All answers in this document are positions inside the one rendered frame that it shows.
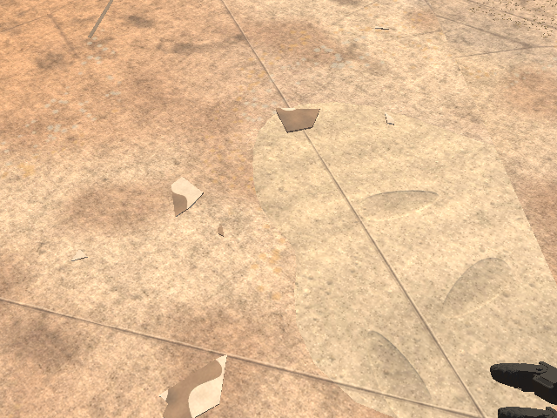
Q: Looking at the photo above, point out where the robot right hand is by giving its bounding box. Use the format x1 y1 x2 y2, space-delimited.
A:
490 361 557 418

